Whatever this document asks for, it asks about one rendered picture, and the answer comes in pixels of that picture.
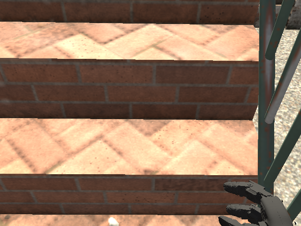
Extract robot right hand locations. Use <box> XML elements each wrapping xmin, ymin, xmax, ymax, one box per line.
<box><xmin>218</xmin><ymin>180</ymin><xmax>296</xmax><ymax>226</ymax></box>

